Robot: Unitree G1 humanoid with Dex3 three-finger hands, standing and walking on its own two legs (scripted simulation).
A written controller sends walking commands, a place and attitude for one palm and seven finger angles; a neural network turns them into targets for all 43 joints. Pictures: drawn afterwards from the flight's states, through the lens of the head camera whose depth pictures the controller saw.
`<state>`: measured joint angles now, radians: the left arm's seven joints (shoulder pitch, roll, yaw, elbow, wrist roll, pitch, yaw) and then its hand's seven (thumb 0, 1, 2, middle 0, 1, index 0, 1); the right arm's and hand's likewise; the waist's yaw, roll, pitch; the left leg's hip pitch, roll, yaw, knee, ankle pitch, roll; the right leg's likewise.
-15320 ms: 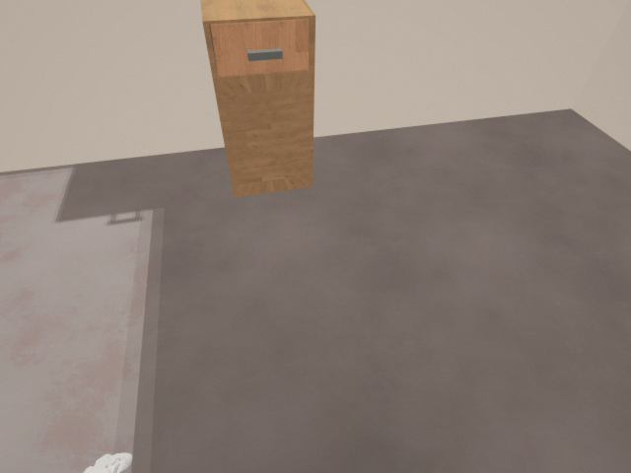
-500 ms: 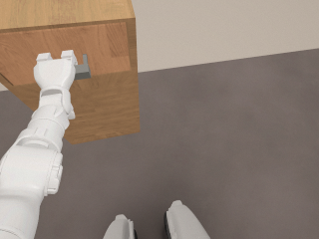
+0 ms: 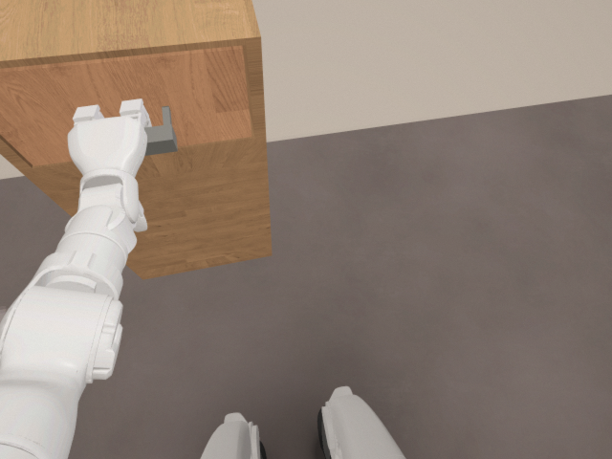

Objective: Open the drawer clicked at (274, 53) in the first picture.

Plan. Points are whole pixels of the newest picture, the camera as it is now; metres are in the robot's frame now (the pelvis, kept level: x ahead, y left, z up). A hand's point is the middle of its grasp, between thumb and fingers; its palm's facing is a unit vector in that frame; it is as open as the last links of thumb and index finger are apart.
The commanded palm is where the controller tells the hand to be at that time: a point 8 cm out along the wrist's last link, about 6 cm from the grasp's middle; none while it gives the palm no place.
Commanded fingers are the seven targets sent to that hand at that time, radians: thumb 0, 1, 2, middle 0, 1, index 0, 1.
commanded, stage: close the thumb around the handle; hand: left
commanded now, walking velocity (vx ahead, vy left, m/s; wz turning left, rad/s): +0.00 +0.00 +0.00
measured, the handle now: (128, 130) +0.58 +0.19 +0.00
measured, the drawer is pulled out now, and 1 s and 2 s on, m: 0.00 0.00 0.03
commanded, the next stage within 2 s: pull the drawer open in 0.66 s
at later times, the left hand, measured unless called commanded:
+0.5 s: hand (128, 168) +0.53 +0.19 -0.02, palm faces -0.06 +0.00 -1.00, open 6.8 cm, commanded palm +0.51 +0.19 +0.04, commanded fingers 0.00 0.90 0.90 -0.40 -1.35 -0.40 -1.35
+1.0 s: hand (129, 171) +0.52 +0.19 -0.02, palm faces -0.06 -0.03 -1.00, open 6.1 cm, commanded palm +0.48 +0.19 +0.04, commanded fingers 0.00 0.90 0.90 -0.40 -1.35 -0.40 -1.35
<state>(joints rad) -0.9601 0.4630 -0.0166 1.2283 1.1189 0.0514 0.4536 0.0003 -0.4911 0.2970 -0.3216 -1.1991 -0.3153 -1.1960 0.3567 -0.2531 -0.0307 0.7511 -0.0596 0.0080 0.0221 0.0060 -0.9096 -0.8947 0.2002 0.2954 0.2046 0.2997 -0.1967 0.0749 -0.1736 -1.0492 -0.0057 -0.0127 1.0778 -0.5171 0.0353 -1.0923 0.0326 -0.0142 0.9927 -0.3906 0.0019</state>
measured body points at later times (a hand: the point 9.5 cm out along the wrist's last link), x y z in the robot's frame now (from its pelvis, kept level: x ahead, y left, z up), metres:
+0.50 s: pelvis +0.00 -0.01 +0.00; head +0.15 +0.00 +0.42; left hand +0.52 +0.19 +0.04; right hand -0.01 -0.28 -0.13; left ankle -0.02 +0.09 -0.66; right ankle +0.03 -0.12 -0.66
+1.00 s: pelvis +0.01 +0.00 +0.00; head +0.16 +0.00 +0.43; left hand +0.52 +0.19 +0.04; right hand -0.01 -0.27 -0.12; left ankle -0.02 +0.09 -0.66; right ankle +0.03 -0.12 -0.66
